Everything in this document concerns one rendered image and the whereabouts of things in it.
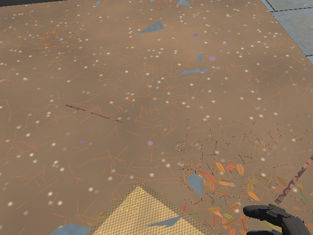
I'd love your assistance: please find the robot right hand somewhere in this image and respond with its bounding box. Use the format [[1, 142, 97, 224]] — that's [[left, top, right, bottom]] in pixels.
[[243, 204, 311, 235]]

